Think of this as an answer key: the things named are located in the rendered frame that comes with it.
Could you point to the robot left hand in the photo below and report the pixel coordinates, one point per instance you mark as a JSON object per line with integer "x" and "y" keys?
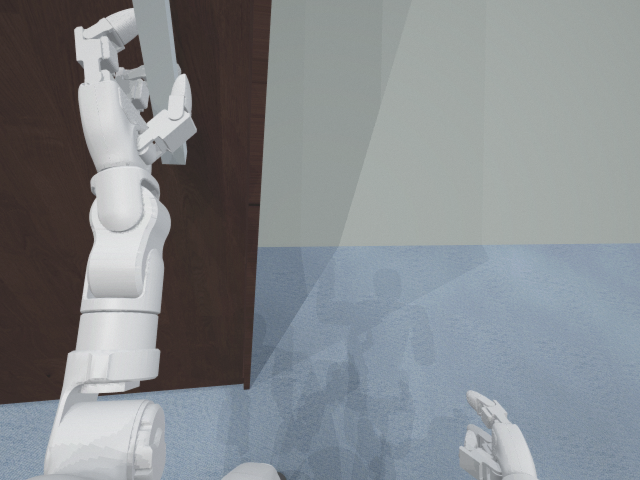
{"x": 110, "y": 108}

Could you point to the wardrobe door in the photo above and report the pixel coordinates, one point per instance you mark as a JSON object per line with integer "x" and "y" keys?
{"x": 45, "y": 196}

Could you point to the handle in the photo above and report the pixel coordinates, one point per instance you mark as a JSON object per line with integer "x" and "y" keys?
{"x": 154, "y": 25}

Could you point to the robot left forearm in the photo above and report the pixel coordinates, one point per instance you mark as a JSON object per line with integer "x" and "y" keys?
{"x": 122, "y": 294}

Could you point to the robot right hand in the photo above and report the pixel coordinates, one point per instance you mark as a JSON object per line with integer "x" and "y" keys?
{"x": 506, "y": 452}

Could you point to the left robot upper arm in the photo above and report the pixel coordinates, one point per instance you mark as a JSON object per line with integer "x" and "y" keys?
{"x": 109, "y": 440}

